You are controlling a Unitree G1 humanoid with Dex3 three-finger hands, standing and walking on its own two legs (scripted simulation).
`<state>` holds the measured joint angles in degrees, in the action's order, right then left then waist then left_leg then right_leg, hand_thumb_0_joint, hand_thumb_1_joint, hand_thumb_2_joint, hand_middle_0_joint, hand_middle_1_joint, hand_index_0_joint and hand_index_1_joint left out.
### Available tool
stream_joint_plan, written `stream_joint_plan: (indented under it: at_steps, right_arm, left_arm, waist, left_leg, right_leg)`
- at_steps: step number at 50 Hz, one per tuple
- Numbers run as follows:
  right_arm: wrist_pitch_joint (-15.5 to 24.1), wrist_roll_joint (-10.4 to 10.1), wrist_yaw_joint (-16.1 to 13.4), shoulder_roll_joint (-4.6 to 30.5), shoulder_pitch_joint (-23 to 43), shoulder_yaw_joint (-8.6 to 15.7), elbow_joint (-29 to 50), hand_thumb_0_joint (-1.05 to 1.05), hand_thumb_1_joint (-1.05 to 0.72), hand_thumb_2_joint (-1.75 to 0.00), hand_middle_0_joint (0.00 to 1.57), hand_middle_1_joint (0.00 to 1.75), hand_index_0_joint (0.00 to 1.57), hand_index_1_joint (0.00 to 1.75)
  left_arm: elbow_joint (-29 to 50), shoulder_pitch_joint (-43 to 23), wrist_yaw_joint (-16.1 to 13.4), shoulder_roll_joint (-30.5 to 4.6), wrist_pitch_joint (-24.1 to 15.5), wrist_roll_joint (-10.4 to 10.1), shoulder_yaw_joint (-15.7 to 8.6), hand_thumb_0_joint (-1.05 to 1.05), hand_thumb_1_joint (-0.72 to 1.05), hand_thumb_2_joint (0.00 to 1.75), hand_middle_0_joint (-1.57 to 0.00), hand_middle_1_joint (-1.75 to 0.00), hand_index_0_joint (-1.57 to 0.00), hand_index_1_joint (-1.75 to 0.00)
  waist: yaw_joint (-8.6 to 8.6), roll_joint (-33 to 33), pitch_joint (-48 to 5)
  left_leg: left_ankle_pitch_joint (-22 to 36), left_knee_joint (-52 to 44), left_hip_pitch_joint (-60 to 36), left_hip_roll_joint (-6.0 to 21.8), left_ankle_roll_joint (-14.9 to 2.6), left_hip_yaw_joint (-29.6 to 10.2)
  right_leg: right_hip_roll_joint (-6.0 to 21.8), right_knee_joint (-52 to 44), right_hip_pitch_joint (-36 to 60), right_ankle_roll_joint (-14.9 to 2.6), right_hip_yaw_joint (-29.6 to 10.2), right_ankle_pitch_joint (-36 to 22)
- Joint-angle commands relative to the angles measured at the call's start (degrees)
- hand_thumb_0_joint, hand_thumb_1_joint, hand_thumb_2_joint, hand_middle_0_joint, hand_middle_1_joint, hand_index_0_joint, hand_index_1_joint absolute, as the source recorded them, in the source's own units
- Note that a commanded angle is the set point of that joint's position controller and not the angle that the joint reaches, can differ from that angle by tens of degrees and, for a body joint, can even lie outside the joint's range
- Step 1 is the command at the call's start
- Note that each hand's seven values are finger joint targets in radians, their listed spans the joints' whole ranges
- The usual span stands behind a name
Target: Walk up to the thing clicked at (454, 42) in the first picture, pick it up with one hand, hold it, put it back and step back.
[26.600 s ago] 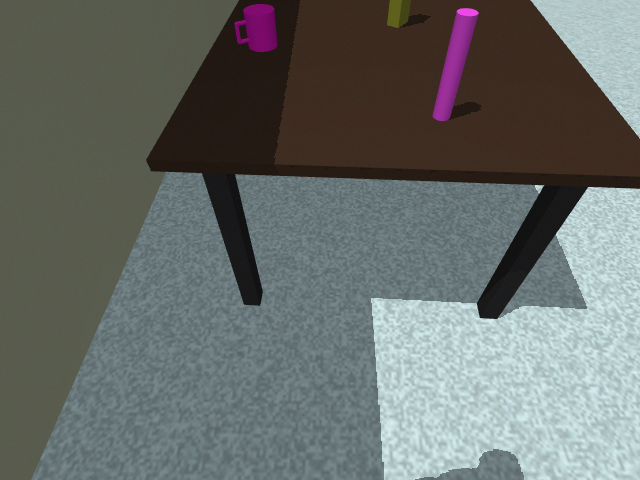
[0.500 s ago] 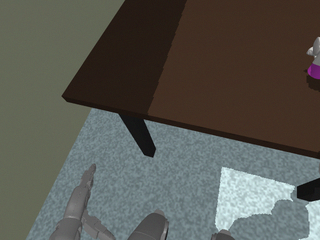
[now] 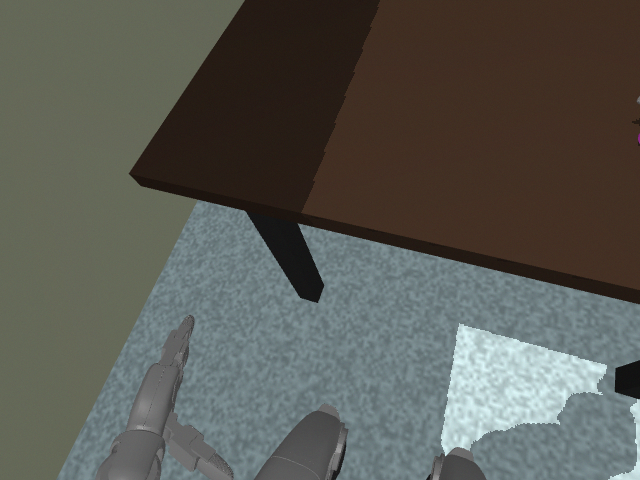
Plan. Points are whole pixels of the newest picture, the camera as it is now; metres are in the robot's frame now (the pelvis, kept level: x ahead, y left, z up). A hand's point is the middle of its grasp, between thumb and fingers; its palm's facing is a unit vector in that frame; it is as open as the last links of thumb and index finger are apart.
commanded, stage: lower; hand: right
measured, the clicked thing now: out of the picture +0.57 -0.23 +0.16
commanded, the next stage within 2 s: loosen in 0.06 s
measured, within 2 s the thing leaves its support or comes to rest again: neither
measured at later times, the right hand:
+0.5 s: hand out of the picture +0.57 -0.22 +0.11, palm faces +0.22 +0.98 +0.01, open 7.0 cm
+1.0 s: hand out of the picture +0.57 -0.25 +0.15, palm faces +0.27 +0.96 +0.01, open 14.5 cm
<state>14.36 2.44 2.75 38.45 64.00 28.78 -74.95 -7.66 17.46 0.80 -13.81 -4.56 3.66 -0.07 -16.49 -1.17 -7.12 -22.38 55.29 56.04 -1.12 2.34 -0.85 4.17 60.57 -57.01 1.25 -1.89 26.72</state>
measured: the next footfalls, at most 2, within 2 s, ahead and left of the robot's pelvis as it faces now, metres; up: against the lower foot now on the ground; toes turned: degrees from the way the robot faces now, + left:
none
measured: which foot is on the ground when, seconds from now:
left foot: down 0.00-1.00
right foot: down 0.00-1.00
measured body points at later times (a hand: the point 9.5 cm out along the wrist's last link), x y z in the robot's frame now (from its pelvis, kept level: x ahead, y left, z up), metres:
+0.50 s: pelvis +0.00 +0.00 -0.01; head +0.14 -0.03 +0.42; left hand +0.15 +0.27 -0.02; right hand +0.55 -0.27 +0.11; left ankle +0.03 +0.15 -0.67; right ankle +0.01 -0.13 -0.67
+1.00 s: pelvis +0.01 +0.00 +0.01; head +0.13 -0.03 +0.44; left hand +0.15 +0.28 -0.01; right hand +0.55 -0.30 +0.15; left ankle +0.03 +0.15 -0.67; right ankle +0.01 -0.13 -0.67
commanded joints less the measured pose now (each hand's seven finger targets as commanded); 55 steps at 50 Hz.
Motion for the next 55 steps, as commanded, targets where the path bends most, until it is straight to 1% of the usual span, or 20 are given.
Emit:
stream_joint_plan:
  at_steps: [1, 3, 6, 7, 8, 11, 14, 17, 19, 22, 23, 27, 36, 39, 42, 44, 48, 50, 53, 55]
  right_arm:
    - [6.1, -0.6, -0.2, 16.8, 32.7, 0.9, 17.6, 0.0, -0.68, -1.3, 1.4, 1.41, 1.4, 1.41]
    - [5.3, -0.9, 0.0, 15.2, 27.2, 0.7, 12.9, 0.0, -0.67, -1.29, 1.39, 1.4, 1.39, 1.4]
    - [5.8, -0.3, 0.1, 16.2, 30.6, 0.7, 15.5, 0.0, -0.66, -1.28, 1.39, 1.39, 1.39, 1.39]
    - [5.4, -0.5, 0.2, 14.2, 28.0, -0.2, 11.8, 0.0, -0.66, -1.27, 1.39, 1.38, 1.39, 1.38]
    - [5.3, -0.5, 0.2, 14.0, 26.3, 0.0, 10.4, 0.0, -0.65, -1.25, 1.39, 1.37, 1.39, 1.37]
    - [6.3, 0.2, 0.1, 16.4, 31.8, 0.5, 16.5, 0.0, -0.49, -1.01, 1.35, 1.15, 1.33, 1.15]
    - [4.7, -0.4, 0.5, 14.0, 25.4, 0.1, 9.4, 0.0, -0.35, -0.77, 1.26, 0.93, 1.23, 0.93]
    - [5.4, -0.2, 0.3, 17.0, 30.7, 1.2, 15.1, 0.0, -0.15, -0.58, 1.15, 0.84, 1.12, 0.84]
    - [4.9, -0.4, 0.8, 14.1, 27.0, -0.4, 11.5, 0.0, -0.05, -0.45, 1.09, 0.73, 1.07, 0.73]
    - [5.2, -0.3, 0.6, 17.7, 31.2, 1.5, 18.2, 0.0, 0.13, -0.32, 0.97, 0.61, 0.95, 0.61]
    - [4.4, -0.3, 0.8, 14.5, 27.3, -0.2, 11.7, 0.0, 0.14, -0.28, 0.91, 0.56, 0.89, 0.56]
    - [4.7, -0.4, 0.6, 16.8, 28.8, 1.4, 15.9, 0.0, 0.21, -0.24, 0.75, 0.46, 0.73, 0.47]
    - [4.2, -0.6, 0.9, 14.0, 26.1, -0.1, 12.4, 0.0, 0.19, -0.2, 0.46, 0.3, 0.44, 0.3]
    - [4.7, -0.5, 0.5, 19.8, 27.9, 3.0, 19.1, 0.0, 0.14, -0.27, 0.35, 0.3, 0.33, 0.3]
    - [3.6, -0.9, 1.1, 18.5, 23.5, 2.2, 16.6, 0.0, 0.14, -0.21, 0.3, 0.23, 0.28, 0.23]
    - [4.0, -1.3, 0.9, 23.0, 30.7, 4.2, 26.7, 0.0, 0.17, -0.16, 0.26, 0.18, 0.24, 0.18]
    - [1.5, -1.5, 2.0, 21.2, 23.7, 2.8, 19.1, 0.0, 0.29, -0.03, 0.13, 0.04, 0.11, 0.04]
    - [1.3, -1.6, 2.6, 24.6, 28.6, 3.6, 21.8, 0.0, 0.35, -0.02, 0.12, 0.04, 0.1, 0.04]
    - [-1.3, -1.6, 5.0, 21.8, 22.3, 1.3, 14.1, 0.0, 0.38, -0.03, 0.1, 0.04, 0.08, 0.04]
    - [-1.9, -2.1, 6.6, 23.0, 25.3, 1.6, 16.9, 0.0, 0.38, -0.03, 0.09, 0.04, 0.08, 0.04]
  left_arm:
    - [13.4, -1.7, -1.4, -9.8, -2.8, -0.3, -5.9, 0.0, -0.57, 0.06, -0.05, -0.04, -0.04, -0.05]
    - [9.6, 3.0, -1.3, -9.2, -2.0, -0.6, -5.3, 0.0, -0.57, 0.06, -0.05, -0.05, -0.04, -0.06]
    - [12.7, -0.6, -1.5, -9.7, -2.2, -0.6, -5.8, 0.0, -0.57, 0.06, -0.05, -0.04, -0.04, -0.05]
    - [11.4, 1.7, -1.5, -9.5, -1.9, -0.5, -5.7, 0.0, -0.56, 0.06, -0.05, -0.04, -0.04, -0.05]
    - [9.8, 3.2, -1.2, -9.1, -1.7, -0.4, -5.2, 0.0, -0.56, 0.05, -0.05, -0.04, -0.04, -0.05]
    - [14.1, 0.4, -1.1, -9.3, -1.7, -0.2, -5.4, 0.0, -0.52, 0.03, -0.06, -0.05, -0.06, -0.05]
    - [10.3, 4.2, -1.0, -8.4, -1.0, -0.6, -5.0, 0.0, -0.53, 0.03, -0.06, -0.05, -0.06, -0.05]
    - [15.9, -0.2, -1.2, -9.6, -1.4, -0.7, -5.9, 0.0, -0.55, 0.05, -0.06, -0.05, -0.05, -0.05]
    - [12.5, 3.6, -1.0, -9.0, -0.7, -0.6, -5.6, 0.0, -0.55, 0.05, -0.06, -0.05, -0.06, -0.05]
    - [15.1, 1.2, -1.1, -9.4, -0.8, -0.7, -5.8, 0.0, -0.56, 0.06, -0.06, -0.05, -0.05, -0.05]
    - [15.4, 1.1, -1.1, -9.8, -0.7, -0.7, -6.0, 0.0, -0.56, 0.06, -0.06, -0.05, -0.05, -0.06]
    - [14.3, 2.0, -0.9, -9.6, 0.0, -0.8, -6.1, 0.0, -0.57, 0.06, -0.06, -0.05, -0.05, -0.06]
    - [14.9, 1.6, -0.7, -9.0, 0.5, -1.1, -5.6, 0.0, -0.57, 0.06, -0.05, -0.05, -0.04, -0.06]
    - [17.1, 3.3, -1.0, -11.8, 0.8, -1.2, -8.3, 0.0, -0.53, 0.04, -0.06, -0.05, -0.05, -0.05]
    - [12.4, 5.8, -0.8, -10.4, 1.7, -1.6, -7.6, 0.0, -0.53, 0.04, -0.06, -0.05, -0.05, -0.05]
    - [15.6, 1.0, -0.9, -10.3, 1.2, -1.9, -6.7, 0.0, -0.53, 0.04, -0.06, -0.04, -0.05, -0.05]
    - [8.5, 2.7, -0.6, -8.2, 2.0, -2.4, -3.8, 0.0, -0.54, 0.04, -0.05, -0.04, -0.05, -0.05]
    - [10.7, -2.5, -0.9, -8.6, 1.4, -2.7, -3.2, 0.0, -0.54, 0.04, -0.05, -0.04, -0.05, -0.04]
    - [3.4, 0.7, -0.9, -8.6, 1.7, -3.0, -3.3, 0.0, -0.54, 0.04, -0.05, -0.04, -0.05, -0.04]
    - [7.2, -3.0, -1.2, -9.8, 0.9, -3.3, -3.2, 0.0, -0.54, 0.03, -0.06, -0.04, -0.05, -0.04]
  waist:
    - [-0.31, -14.9, -37.4]
    - [-0.51, -12.4, -31.6]
    - [-0.19, -13.4, -35.1]
    - [-1.16, -13.2, -31.5]
    - [-0.42, -13.0, -29.1]
    - [-0.5, -15.6, -36.2]
    - [-0.75, -11.6, -27.9]
    - [-0.91, -13.1, -35.2]
    - [-1.21, -13.6, -29.4]
    - [-0.19, -17.1, -36.4]
    - [-1.49, -13.4, -33.1]
    - [-0.1, -14.2, -34.5]
    - [-0.31, -12.4, -31.3]
    - [0.05, -14.6, -37.8]
    - [1.33, -12.8, -32.0]
    - [3.38, -17.0, -39.7]
    - [4.21, -14.9, -30.8]
    - [4.75, -15.6, -35.3]
    - [4.14, -11.7, -28.7]
    - [4.42, -12.1, -32.3]
  left_leg:
    - [20.1, -3.5, -14.2, -1.8, -2.93, 2.9]
    - [19.3, -3.7, -14.8, -1.8, -2.88, 2.9]
    - [19.4, -3.4, -15.1, -1.8, -2.76, 2.5]
    - [18.2, -3.3, -12.6, -2.0, -2.89, 2.9]
    - [17.1, -3.2, -10.8, -2.2, -3.0, 3.1]
    - [20.2, -2.5, -13.6, -1.9, -2.95, 2.5]
    - [18.7, -3.0, -12.7, -1.8, -2.76, 2.6]
    - [18.3, -3.0, -14.6, -1.7, -2.63, 2.4]
    - [17.0, -2.7, -12.3, -1.8, -2.84, 2.7]
    - [19.3, -2.3, -13.4, -1.7, -2.88, 2.6]
    - [18.5, -2.3, -12.5, -2.0, -2.89, 3.2]
    - [19.9, -2.3, -14.6, -1.8, -2.9, 2.7]
    - [18.2, -2.4, -12.9, -2.0, -2.89, 3.1]
    - [20.9, -2.9, -16.3, -1.8, -2.81, 2.8]
    - [21.4, -4.0, -17.4, -1.6, -2.75, 2.6]
    - [23.0, -4.0, -19.7, -1.5, -2.95, 2.3]
    - [21.6, -6.4, -20.1, -1.6, -3.0, 2.5]
    - [22.9, -6.8, -22.5, -1.3, -2.9, 2.3]
    - [24.1, -8.6, -22.8, -1.4, -2.64, 2.1]
    - [24.2, -9.3, -23.9, -1.4, -2.64, 2.5]
  right_leg:
    - [-1.3, -4.6, 26.1, -0.97, 0.0, -25.4]
    - [-1.8, -5.1, 20.3, -1.13, 0.3, -21.2]
    - [-1.7, -4.7, 22.1, -1.3, 0.4, -21.3]
    - [-1.6, -4.8, 21.3, -1.05, 0.3, -21.1]
    - [-1.5, -4.9, 21.0, -0.93, -0.1, -21.6]
    - [-1.6, -3.6, 23.7, -1.06, 0.4, -24.2]
    - [-1.9, -4.0, 17.3, -1.44, 0.6, -19.7]
    - [-1.7, -3.8, 20.8, -1.55, 0.5, -19.5]
    - [-1.8, -4.3, 18.2, -1.23, 0.5, -18.4]
    - [-1.5, -3.7, 23.5, -1.05, 0.3, -22.9]
    - [-1.4, -3.8, 21.8, -1.07, -0.1, -22.6]
    - [-1.7, -3.9, 20.6, -1.15, 0.4, -22.4]
    - [-1.5, -4.3, 20.2, -1.18, 0.1, -21.6]
    - [-1.7, -4.2, 24.5, -1.14, 0.4, -24.4]
    - [-2.3, -4.9, 21.3, -1.33, 1.2, -22.8]
    - [-2.1, -5.4, 27.3, -0.98, 1.0, -27.6]
    - [-2.2, -8.0, 24.6, -0.85, 1.1, -26.3]
    - [-2.0, -8.4, 27.7, -0.81, 1.3, -28.0]
    - [-2.2, -9.8, 24.9, -1.14, 1.5, -26.8]
    - [-1.9, -10.9, 29.0, -0.96, 1.1, -29.2]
